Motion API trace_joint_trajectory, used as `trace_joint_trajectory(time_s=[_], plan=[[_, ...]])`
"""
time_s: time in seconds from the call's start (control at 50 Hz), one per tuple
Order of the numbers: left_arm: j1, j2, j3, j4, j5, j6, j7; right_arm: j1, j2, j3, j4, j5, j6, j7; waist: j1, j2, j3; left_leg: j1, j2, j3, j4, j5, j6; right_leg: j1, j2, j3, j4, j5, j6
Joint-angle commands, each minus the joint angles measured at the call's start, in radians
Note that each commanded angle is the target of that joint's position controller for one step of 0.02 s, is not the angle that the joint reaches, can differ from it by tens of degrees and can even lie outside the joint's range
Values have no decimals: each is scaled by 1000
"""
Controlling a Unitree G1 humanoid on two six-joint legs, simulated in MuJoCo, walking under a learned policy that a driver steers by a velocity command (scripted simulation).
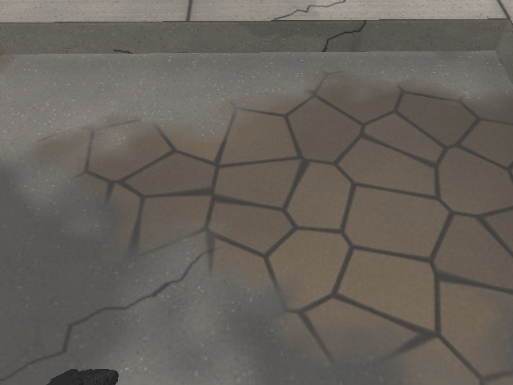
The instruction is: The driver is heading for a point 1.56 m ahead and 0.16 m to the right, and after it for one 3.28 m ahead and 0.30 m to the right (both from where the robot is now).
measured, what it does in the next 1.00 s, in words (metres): walks ahead, turning right: right foot, then left foot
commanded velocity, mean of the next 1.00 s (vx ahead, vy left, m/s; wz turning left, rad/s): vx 0.50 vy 0.00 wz -0.29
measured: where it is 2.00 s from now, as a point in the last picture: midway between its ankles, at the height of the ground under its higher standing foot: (316, 174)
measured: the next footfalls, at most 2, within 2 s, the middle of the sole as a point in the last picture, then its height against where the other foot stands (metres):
right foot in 0.06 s outside the picture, level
left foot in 0.54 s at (236, 366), level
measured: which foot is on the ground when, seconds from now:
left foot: down 0.00-0.06, up 0.08-0.52, down 0.54-1.00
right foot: up 0.00-0.04, down 0.06-0.56, up 0.58-1.00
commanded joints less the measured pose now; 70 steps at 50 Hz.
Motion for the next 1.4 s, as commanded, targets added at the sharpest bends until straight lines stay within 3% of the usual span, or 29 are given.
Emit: trace_joint_trajectory(time_s=[0.02, 0.04, 0.06, 0.08, 0.1, 0.12, 0.18, 0.26, 0.36, 0.48, 0.54, 0.56, 0.58, 0.6, 0.62, 0.66, 0.74, 0.88, 0.98, 1.02, 1.06, 1.08, 1.1, 1.12, 1.14, 1.16, 1.2, 1.28, 1.4], plan=[[43, 118, 45, -73, 1, -6, -5, -52, -216, -51, -59, 16, 10, -9, 109, 125, -37, -16, 262, -48, 177, 963, 140, 162, 89, -88, -23, -122, -65], [198, 165, 75, -33, -3, -3, 4, -62, -209, -46, -62, 20, 17, -12, 195, 108, -117, -84, 227, -16, 381, 999, 110, 383, 139, -102, -83, -73, -100], [366, 249, 112, 8, -6, 8, 24, -41, -170, -29, -77, -4, 11, -17, 260, 18, -210, -323, 186, -12, 685, 723, 60, 695, 62, 63, -99, -46, -154], [319, 363, 122, -3, -13, 0, 31, 47, -20, 19, -138, -43, -14, -5, 122, -251, -282, -770, -23, -106, 1036, -204, -5, 982, -194, 649, -210, -217, -338], [355, 288, 97, -38, -5, -16, 25, -50, -97, 13, -146, -5, -52, 8, 204, -125, -407, -868, -35, -338, 1137, -242, 12, 1028, -257, 865, -356, -345, -369], [326, 229, 80, -22, 3, -31, 21, -143, -142, 1, -174, 32, -69, 15, 214, -71, -263, -948, 8, -339, 1122, -143, 34, 943, -232, 724, -375, -277, -317], [158, 142, 51, -58, 15, -39, 31, -132, -143, -5, -153, -20, -69, 0, 91, -1, -105, -768, 101, -345, 906, 35, 40, 560, -119, 446, -392, 10, -246], [166, 164, 57, -54, 12, -46, 51, -154, -95, 4, -167, -33, -31, 1, 69, 3, -67, -706, 84, -314, 734, 134, -10, 402, -75, 339, -439, 160, -254], [242, 160, 54, -13, 4, -41, 69, -323, -43, 32, -196, -23, -39, 22, 147, -36, -29, -617, 29, -287, 371, 481, -22, 362, -16, 240, -439, 52, -178], [325, 170, 55, 42, 3, -32, 68, -390, -93, 20, -227, -10, -57, 46, 167, -58, 7, -635, 12, -301, 238, 378, 44, 551, -114, 343, -345, 61, -159], [296, 150, 48, 39, 7, -22, 69, -200, -142, -8, -180, -18, -65, 38, 62, -62, -93, -364, -12, -261, 186, 337, 117, 566, -54, 300, -133, 360, -110], [287, 115, 30, 16, 20, -22, 69, -38, -191, -21, -160, -31, -67, 33, -8, 9, -242, -97, 128, -408, 225, 367, 186, 435, 7, 243, 125, 241, -72], [426, 44, 9, 10, 0, -37, 69, 71, -267, -45, -120, -34, -55, 37, 25, 299, -373, 256, 330, -840, 155, 149, 349, 60, 168, 143, 488, -241, 13], [400, 103, 14, 18, -6, -47, 67, 88, -180, -23, -110, -3, -51, 46, 1, 287, -340, 266, 356, -1015, 42, -82, 347, -95, 150, 207, 594, -496, 17], [293, 161, 30, 1, -16, -50, 63, 26, -130, -7, -117, 3, -46, 42, -8, 185, -187, 144, 330, -889, 24, -139, 303, -162, 97, 201, 635, -420, 12], [183, 145, 28, -27, 7, -56, 61, -75, -96, 10, -130, -17, -33, 37, 32, 84, -45, -91, 253, -697, -22, 29, 275, -133, 19, 133, 540, -286, 14], [216, 85, 21, -16, 11, -44, 58, -94, -91, 17, -115, -16, -44, 34, 85, 132, -35, -226, 192, -530, -94, 272, 281, -33, -30, 99, 393, -201, 40], [-2, 40, -1, -67, 12, -60, 44, -9, -147, 5, -59, 2, -26, 19, 17, 98, 5, -220, 144, -350, -119, 416, 244, 17, -3, 41, -18, 142, 66], [-108, 58, 3, -109, 2, -72, 19, 61, -163, 1, -12, 9, 0, 14, 0, 108, 34, -81, 213, -373, -58, 457, 227, 7, 24, 40, -135, 89, 29], [-68, 83, 12, -103, 4, -75, 14, 51, -180, -5, -5, 9, 11, 8, 37, 123, 8, -36, 226, -371, 11, 598, 206, 81, 45, 26, -164, 17, 0], [158, 152, 49, -38, 13, -75, 25, 26, -169, 2, -12, 7, 19, 2, 159, 110, -140, -101, 157, -305, 277, 821, 162, 427, 76, -8, -196, 40, -56], [346, 226, 69, -5, 24, -69, 37, 25, -117, 26, -41, -20, 15, -1, 226, 3, -298, -307, 100, -264, 585, 553, 125, 741, -109, 194, -146, 94, -125], [374, 296, 80, 14, 23, -65, 33, 160, -1, 61, -55, -15, -8, 8, 151, -265, -413, -702, -82, -269, 916, -157, 64, 1044, -320, 664, -247, -93, -293], [382, 193, 57, 12, 8, -61, 34, 96, -110, 38, -40, 5, -27, 17, 201, -166, -389, -824, -35, -378, 1023, -218, 69, 1023, -303, 733, -322, -256, -280], [312, 160, 43, 8, 8, -61, 38, -8, -152, 25, -73, 25, -39, 23, 196, -115, -230, -883, 14, -356, 1027, -132, 78, 894, -265, 581, -346, -232, -236], [249, 145, 36, 2, 14, -61, 38, -63, -141, 27, -83, 19, -42, 20, 168, -38, -151, -854, 58, -329, 982, -41, 76, 754, -222, 474, -370, -141, -212], [175, 102, 23, -3, 30, -65, 33, -66, -122, 22, -81, -3, -30, 19, 103, -32, -77, -757, 105, -329, 890, 49, 61, 563, -164, 352, -431, 19, -197], [174, 128, 33, 31, 18, -85, 35, -80, -66, 34, -86, -12, 3, 13, 69, -29, -35, -730, 120, -311, 754, 139, 24, 445, -144, 232, -517, 114, -217], [257, 168, 40, 89, 8, -74, 52, -289, -37, 49, -135, -8, -12, 29, 139, -11, 17, -689, 78, -271, 388, 459, 22, 457, -94, 101, -540, 101, -162]])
